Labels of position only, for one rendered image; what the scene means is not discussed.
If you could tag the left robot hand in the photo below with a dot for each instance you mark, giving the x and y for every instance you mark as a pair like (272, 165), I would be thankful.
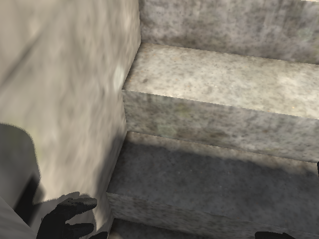
(54, 226)

